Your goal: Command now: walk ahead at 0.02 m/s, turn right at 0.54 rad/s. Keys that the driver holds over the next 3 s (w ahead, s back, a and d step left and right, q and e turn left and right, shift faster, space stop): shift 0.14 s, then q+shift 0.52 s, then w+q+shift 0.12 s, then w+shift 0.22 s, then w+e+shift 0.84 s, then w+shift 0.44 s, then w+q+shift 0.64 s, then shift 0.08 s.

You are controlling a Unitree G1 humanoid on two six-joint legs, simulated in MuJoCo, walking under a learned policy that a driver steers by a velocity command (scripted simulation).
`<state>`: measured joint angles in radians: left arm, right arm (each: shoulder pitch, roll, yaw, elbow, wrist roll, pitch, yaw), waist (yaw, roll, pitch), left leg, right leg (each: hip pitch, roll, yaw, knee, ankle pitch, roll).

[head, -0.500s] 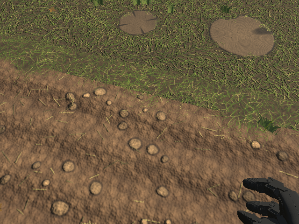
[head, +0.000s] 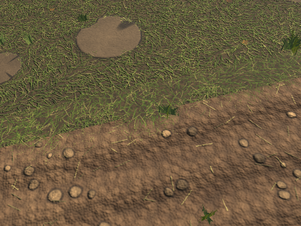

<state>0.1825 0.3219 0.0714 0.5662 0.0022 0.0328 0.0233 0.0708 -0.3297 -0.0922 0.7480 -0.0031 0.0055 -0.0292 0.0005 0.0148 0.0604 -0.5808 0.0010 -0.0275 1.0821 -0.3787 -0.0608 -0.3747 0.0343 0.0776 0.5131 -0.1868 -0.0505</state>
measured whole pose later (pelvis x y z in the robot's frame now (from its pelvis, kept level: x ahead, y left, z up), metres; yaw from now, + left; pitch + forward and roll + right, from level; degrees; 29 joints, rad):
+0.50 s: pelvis +0.02 +0.01 +0.00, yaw +8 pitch +2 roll -1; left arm 0.13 0.28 0.08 0.64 -0.01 -0.01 0.02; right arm 0.18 -0.31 -0.09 0.70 0.04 0.04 -0.03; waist -0.02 0.02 0.04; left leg -0.35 -0.05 -0.21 0.54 -0.22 -0.02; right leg -0.28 0.09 0.08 0.57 -0.39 0.02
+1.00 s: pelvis +0.07 +0.07 +0.00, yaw +31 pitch +3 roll +0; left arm 0.44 0.30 0.08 0.78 0.04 -0.07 0.00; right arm 0.10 -0.29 -0.07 0.63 -0.04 0.04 0.09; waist 0.11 0.00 -0.04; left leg -0.57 0.08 0.01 0.79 -0.23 0.01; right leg 0.04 -0.09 -0.26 0.24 -0.32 0.04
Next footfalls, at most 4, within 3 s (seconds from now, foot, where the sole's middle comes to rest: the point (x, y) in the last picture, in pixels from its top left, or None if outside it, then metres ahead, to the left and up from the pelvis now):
0.22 left None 0.08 0.15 -0.78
0.52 right None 0.06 -0.08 -0.78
1.08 left None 0.11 0.28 -0.78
1.56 right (93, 200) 0.54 0.34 -0.78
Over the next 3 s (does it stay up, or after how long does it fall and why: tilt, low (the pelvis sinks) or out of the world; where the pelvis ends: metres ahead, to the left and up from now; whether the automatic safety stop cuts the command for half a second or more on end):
stays up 1.70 0.31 -0.02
